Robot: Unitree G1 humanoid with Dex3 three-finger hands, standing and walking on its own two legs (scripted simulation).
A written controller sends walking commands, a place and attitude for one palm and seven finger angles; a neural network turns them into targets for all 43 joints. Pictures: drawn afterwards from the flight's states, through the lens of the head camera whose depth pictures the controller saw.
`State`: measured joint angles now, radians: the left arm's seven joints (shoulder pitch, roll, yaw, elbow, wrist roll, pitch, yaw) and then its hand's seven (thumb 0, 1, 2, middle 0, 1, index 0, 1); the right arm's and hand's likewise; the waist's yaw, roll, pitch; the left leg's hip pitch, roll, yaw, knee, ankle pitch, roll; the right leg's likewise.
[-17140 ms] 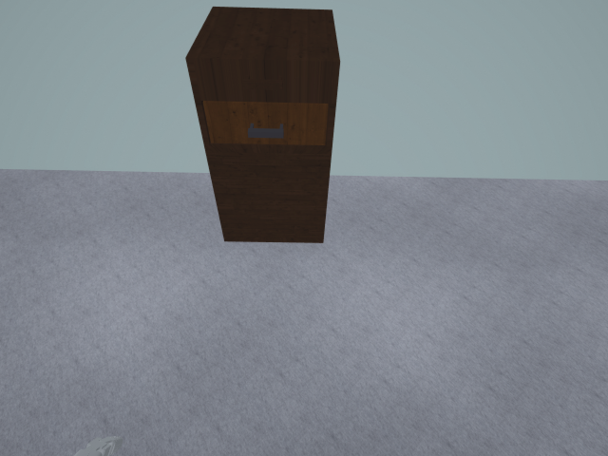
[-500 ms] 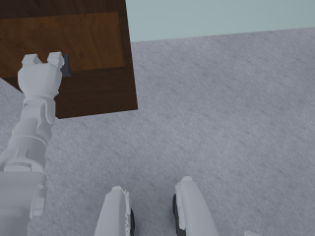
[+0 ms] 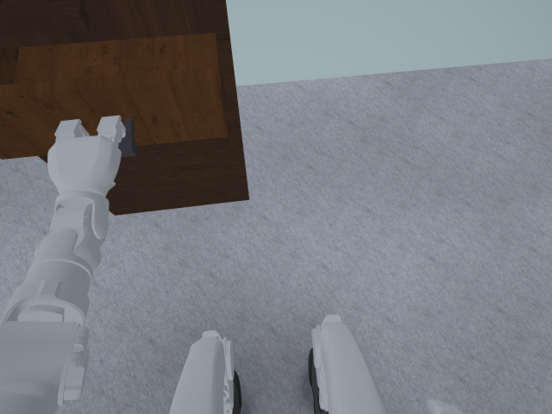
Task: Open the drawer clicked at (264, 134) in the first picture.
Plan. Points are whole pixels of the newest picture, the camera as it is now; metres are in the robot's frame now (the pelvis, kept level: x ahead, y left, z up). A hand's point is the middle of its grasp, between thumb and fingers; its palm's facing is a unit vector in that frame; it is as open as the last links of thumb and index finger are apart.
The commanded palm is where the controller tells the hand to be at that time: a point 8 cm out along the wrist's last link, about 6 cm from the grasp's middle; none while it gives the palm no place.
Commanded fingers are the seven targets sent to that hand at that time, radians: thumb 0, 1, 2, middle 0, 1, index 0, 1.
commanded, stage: pull the drawer open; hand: left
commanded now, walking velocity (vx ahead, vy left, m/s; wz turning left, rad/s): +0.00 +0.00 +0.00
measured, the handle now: (97, 139) +0.52 +0.26 -0.03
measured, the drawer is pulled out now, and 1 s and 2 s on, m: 0.08 0.11 0.14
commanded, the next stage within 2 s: none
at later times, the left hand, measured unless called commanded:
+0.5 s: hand (104, 188) +0.45 +0.25 -0.05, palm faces -0.03 -0.02 -1.00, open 5.7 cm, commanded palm +0.40 +0.25 -0.01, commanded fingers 0.00 0.90 0.90 -0.40 -1.35 -0.40 -1.35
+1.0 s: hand (104, 197) +0.43 +0.25 -0.05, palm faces -0.03 -0.02 -1.00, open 5.7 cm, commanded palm +0.39 +0.24 -0.01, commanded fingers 0.00 0.90 0.90 -0.40 -1.35 -0.40 -1.35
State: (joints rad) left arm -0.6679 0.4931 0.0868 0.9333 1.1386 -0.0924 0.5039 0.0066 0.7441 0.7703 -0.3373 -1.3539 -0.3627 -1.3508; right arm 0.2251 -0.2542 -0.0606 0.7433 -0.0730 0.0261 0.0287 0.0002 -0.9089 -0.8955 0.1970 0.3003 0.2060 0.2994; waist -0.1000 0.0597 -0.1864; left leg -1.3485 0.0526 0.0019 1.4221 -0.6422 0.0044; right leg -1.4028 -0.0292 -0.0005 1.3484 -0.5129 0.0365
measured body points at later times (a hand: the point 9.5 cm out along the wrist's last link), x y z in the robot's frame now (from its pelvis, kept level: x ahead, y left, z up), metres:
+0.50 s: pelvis +0.00 +0.00 +0.01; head +0.18 +0.00 +0.42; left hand +0.44 +0.25 +0.00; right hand +0.07 -0.27 -0.14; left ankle +0.00 +0.12 -0.59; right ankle +0.05 -0.14 -0.59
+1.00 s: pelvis +0.01 +0.00 +0.01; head +0.18 -0.01 +0.43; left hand +0.43 +0.25 +0.00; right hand +0.09 -0.27 -0.13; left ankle +0.00 +0.12 -0.59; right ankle +0.05 -0.15 -0.59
